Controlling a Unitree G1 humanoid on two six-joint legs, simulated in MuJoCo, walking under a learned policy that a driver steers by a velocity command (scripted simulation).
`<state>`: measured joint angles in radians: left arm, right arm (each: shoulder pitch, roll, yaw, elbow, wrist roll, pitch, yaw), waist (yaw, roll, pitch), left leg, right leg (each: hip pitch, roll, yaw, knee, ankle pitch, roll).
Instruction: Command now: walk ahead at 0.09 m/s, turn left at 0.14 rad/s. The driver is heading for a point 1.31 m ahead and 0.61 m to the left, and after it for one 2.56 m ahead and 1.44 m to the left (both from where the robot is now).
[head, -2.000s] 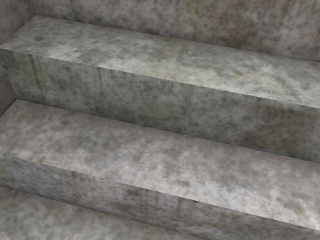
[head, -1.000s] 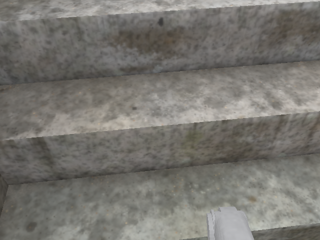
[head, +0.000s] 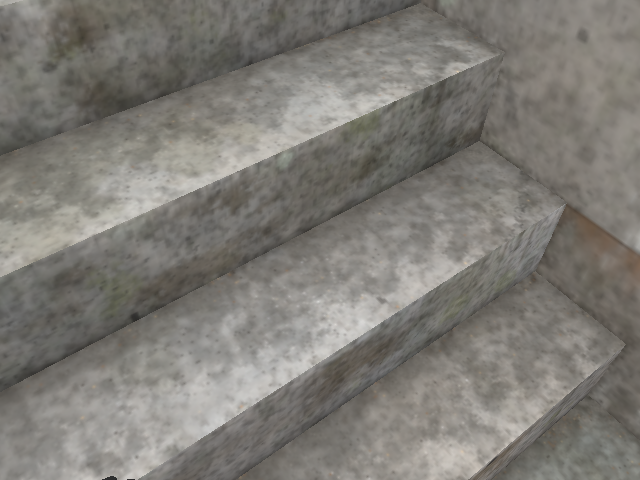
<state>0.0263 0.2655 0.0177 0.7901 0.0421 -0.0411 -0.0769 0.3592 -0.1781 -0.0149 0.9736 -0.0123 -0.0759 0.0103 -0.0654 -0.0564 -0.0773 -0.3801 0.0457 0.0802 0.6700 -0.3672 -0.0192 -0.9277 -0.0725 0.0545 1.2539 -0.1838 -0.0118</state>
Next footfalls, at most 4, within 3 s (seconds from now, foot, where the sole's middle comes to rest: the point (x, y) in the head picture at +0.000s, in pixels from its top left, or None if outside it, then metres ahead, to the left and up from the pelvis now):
0.08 right None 0.17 -0.12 -0.75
0.42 left None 0.03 0.15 -0.75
0.72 right None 0.13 -0.05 -0.75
1.12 left None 0.03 0.15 -0.75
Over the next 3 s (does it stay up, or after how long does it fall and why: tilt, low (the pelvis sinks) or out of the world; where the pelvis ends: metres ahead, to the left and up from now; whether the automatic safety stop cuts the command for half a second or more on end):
stays up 0.25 0.03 0.14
